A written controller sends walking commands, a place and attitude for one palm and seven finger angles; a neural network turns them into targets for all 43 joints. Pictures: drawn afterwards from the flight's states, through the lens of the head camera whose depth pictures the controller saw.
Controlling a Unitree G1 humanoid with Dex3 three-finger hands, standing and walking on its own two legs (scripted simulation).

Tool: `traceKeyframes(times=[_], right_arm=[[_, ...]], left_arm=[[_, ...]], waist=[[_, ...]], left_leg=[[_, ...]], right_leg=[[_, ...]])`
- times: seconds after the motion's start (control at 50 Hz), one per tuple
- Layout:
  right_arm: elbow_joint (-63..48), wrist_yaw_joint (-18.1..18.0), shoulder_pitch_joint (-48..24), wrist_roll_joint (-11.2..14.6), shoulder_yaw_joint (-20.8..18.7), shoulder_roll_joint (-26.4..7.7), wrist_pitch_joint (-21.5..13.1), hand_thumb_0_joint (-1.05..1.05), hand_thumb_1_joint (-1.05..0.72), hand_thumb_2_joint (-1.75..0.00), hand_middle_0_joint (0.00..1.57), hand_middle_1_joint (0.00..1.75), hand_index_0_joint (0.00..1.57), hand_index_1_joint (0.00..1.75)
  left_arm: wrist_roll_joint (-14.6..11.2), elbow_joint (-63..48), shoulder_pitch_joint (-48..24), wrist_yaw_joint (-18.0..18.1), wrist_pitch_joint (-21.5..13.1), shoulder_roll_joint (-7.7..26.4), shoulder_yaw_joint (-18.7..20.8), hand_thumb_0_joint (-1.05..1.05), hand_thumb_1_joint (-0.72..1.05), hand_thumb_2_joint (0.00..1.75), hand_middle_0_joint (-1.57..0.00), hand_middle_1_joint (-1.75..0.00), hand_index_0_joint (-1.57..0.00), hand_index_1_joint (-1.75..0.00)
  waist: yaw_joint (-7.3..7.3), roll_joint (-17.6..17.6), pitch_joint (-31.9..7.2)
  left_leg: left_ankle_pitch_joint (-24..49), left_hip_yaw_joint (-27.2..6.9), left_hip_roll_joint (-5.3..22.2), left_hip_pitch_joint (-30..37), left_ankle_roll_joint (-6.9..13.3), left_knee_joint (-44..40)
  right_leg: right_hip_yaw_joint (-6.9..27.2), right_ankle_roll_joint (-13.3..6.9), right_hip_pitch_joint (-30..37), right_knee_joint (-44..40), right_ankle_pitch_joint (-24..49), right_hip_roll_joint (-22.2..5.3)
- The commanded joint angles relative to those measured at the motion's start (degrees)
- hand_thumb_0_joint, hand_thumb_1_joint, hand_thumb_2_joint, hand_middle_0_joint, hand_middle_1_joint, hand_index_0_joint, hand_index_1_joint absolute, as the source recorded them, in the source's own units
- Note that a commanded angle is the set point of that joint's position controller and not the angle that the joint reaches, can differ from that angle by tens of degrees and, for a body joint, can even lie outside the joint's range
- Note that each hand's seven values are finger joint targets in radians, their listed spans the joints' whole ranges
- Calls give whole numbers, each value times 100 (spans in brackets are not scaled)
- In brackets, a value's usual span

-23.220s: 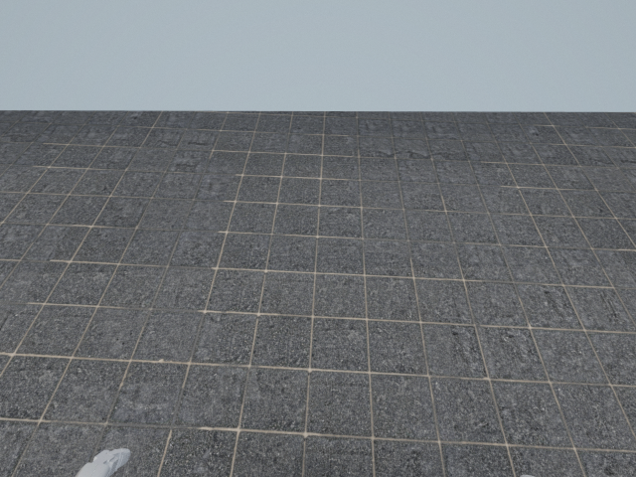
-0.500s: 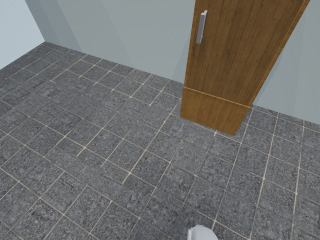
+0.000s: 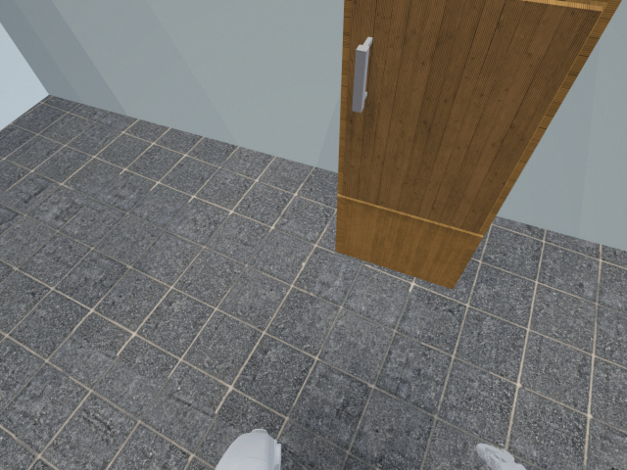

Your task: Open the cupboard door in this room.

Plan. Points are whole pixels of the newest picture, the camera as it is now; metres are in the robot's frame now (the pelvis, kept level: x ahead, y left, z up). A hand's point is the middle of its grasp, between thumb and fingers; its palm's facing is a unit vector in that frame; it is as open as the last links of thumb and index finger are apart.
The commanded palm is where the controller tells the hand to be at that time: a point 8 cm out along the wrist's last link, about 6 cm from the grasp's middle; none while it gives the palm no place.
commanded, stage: turn to face it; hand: left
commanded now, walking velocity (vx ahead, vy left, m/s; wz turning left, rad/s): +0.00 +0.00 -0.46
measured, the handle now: (363, 75) +0.84 -0.02 +0.01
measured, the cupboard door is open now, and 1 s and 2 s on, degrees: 0 0 0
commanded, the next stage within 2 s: take the last steps up to it in 0.42 s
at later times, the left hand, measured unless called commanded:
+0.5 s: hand (186, 428) +0.18 +0.22 -0.16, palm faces -0.19 -0.95 -0.25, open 7.4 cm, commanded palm none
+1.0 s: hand out of the picture +0.12 +0.17 -0.17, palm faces -0.18 -0.97 -0.19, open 7.3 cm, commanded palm none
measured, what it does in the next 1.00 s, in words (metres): walks ahead: left foot, then right foot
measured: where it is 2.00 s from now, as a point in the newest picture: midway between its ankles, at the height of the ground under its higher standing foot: (334, 428)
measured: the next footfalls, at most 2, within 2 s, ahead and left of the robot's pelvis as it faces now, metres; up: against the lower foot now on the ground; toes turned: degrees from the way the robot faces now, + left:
left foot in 0.16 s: +0.10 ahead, +0.14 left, +0.00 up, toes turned +1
right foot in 0.58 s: +0.06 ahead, -0.11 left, +0.00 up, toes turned -21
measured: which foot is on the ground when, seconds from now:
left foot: up 0.00-0.14, down 0.16-0.58, up 0.60-1.00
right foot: down 0.00-0.16, up 0.18-0.56, down 0.58-1.00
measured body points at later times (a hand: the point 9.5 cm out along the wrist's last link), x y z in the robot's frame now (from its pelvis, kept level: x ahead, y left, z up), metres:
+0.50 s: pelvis +0.05 +0.03 +0.00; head +0.09 +0.03 +0.45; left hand +0.19 +0.27 -0.14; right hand +0.03 -0.21 -0.15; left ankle +0.06 +0.14 -0.74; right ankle +0.00 -0.10 -0.69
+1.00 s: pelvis +0.10 -0.01 +0.00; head +0.11 -0.01 +0.45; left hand +0.13 +0.22 -0.15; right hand +0.08 -0.25 -0.15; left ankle +0.18 +0.11 -0.71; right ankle +0.02 -0.09 -0.74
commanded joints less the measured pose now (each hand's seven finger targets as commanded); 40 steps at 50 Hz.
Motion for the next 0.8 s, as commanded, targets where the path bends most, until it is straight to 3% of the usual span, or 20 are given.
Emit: traceKeyframes(times=[0.0,0.06,0.1,0.12,0.14,0.16,0.2,0.24,0.26,0.32,0.46,0.52,0.54,0.56,0.58,0.6,0.62,0.64,0.7,0.78], right_arm=[[-316,-22,320,50,46,-191,17,0,-90,-90,20,30,20,30],[-380,-57,322,79,29,-263,-31,0,-90,-90,20,30,20,30],[-258,-90,702,76,12,-408,-90,0,-90,-90,20,30,20,30],[-245,-113,914,33,-48,-770,-152,0,-90,-90,20,30,20,30],[-288,-106,1016,-2,-139,-1186,-127,0,-90,-90,20,30,20,30],[-357,-89,988,7,-143,-1233,-26,0,-90,-90,20,30,20,30],[-462,-137,570,-20,-63,-822,-52,0,-90,-90,20,30,20,30],[-498,-133,544,-31,-28,-677,-71,0,-90,-90,20,30,20,30],[-467,-128,562,-16,-33,-652,-92,0,-90,-90,20,30,20,30],[-344,-112,851,-8,-83,-643,-114,0,-90,-90,20,30,20,30],[-87,-56,1252,-53,-227,-777,-37,0,-90,-90,20,30,20,30],[-28,-32,1150,-22,-232,-841,-8,0,-90,-90,20,30,20,30],[-20,-2,1206,22,-201,-708,-8,0,-90,-90,20,30,20,30],[-135,33,1197,66,-89,-244,-5,0,-90,-90,20,30,20,30],[-351,23,718,40,-4,-199,59,0,-90,-90,20,30,20,30],[-333,38,686,22,-20,-266,112,0,-90,-90,20,30,20,30],[-251,55,720,-5,-35,-296,155,0,-90,-90,20,30,20,30],[-126,80,751,-35,-63,-371,143,0,-90,-90,20,30,20,30],[184,161,1213,-72,-62,-262,68,0,-90,-90,20,30,20,30],[239,179,1243,-57,-68,-149,35,0,-90,-90,20,30,20,30]], left_arm=[[23,-425,174,10,-21,1049,222,0,90,90,-20,-30,-20,-30],[21,-471,99,15,58,1123,259,0,90,90,-20,-30,-20,-30],[-35,-542,-40,14,127,1065,239,0,90,90,-20,-30,-20,-30],[-72,-623,61,3,152,822,198,0,90,90,-20,-30,-20,-30],[-91,-687,235,-38,167,573,143,0,90,90,-20,-30,-20,-30],[-41,-689,205,-21,200,721,155,0,90,90,-20,-30,-20,-30],[17,-611,168,-46,274,780,248,0,90,90,-20,-30,-20,-30],[15,-620,127,-89,288,715,244,0,90,90,-20,-30,-20,-30],[10,-608,137,-108,284,658,223,0,90,90,-20,-30,-20,-30],[-4,-682,72,-107,340,509,165,0,90,90,-20,-30,-20,-30],[7,-913,-539,-109,309,403,37,0,90,90,-20,-30,-20,-30],[-2,-716,-46,-100,212,494,45,0,90,90,-20,-30,-20,-30],[25,-586,283,-87,159,739,71,0,90,90,-20,-30,-20,-30],[83,-491,558,-21,85,1303,159,0,90,90,-20,-30,-20,-30],[4,-430,694,0,99,1559,163,0,90,90,-20,-30,-20,-30],[-15,-456,593,11,106,1500,124,0,90,90,-20,-30,-20,-30],[-10,-478,362,33,64,1355,162,0,90,90,-20,-30,-20,-30],[-20,-462,199,33,58,1176,123,0,90,90,-20,-30,-20,-30],[-34,-451,44,11,-65,863,21,0,90,90,-20,-30,-20,-30],[-28,-251,437,-8,-204,750,6,0,90,90,-20,-30,-20,-30]], waist=[[-58,-960,-903],[-104,-848,-894],[-297,-646,-982],[-342,360,-1146],[-338,1667,-1181],[-358,1332,-978],[-171,1037,-598],[-127,768,-510],[-107,572,-574],[-168,628,-755],[-436,998,-723],[-150,786,-940],[-18,246,-1109],[148,-1411,-1272],[311,-1858,-910],[284,-1353,-674],[187,-1853,-374],[113,-1613,-60],[-161,-857,-28],[-126,-771,-21]], left_leg=[[-52,-35,-55,345,-29,-741],[129,-44,-163,1014,31,-1650],[1102,14,-90,2207,88,-2890],[1966,-803,780,2951,358,-3349],[3398,-1876,2073,3245,993,-3442],[3361,-1706,2249,2620,1372,-3423],[3201,-1219,1843,2224,1383,-3579],[3442,-647,1457,2178,1260,-3440],[3592,-433,1384,2238,1235,-3401],[3667,-125,1279,2510,1227,-3374],[3744,57,1433,2649,1231,-3078],[2984,273,1267,2265,864,-2562],[1865,503,1019,1718,566,-2099],[-428,904,451,353,239,-1072],[-1925,517,91,-248,121,-272],[-1690,117,138,-234,189,177],[-1369,-85,226,-412,220,384],[-905,-105,202,-515,222,614],[11,49,244,-254,136,501],[388,72,225,-242,79,138]], right_leg=[[1534,-664,790,-583,3065,-1489],[1745,-566,609,-316,2873,-1484],[1519,-178,16,135,2237,-1091],[1142,151,-693,813,897,-505],[419,486,-1469,2090,-1888,8],[573,519,-1238,3001,-2440,-116],[670,628,-1525,3883,-1909,-262],[607,693,-1527,4089,-1455,-334],[512,716,-1499,4060,-1316,-367],[395,784,-1446,3738,-1125,-374],[-30,678,-752,1646,-1384,-336],[-158,559,388,-22,-68,-263],[105,503,1220,-619,515,-503],[1551,115,2186,-1030,1046,-1770],[2358,-488,1738,-1150,1240,-2418],[2160,-716,1243,-1285,272,-2371],[2294,-638,867,-1617,-746,-2146],[2263,-586,750,-1755,-1293,-1978],[1359,-358,670,-1648,-590,-1559],[1204,-399,848,-1763,-246,-1531]])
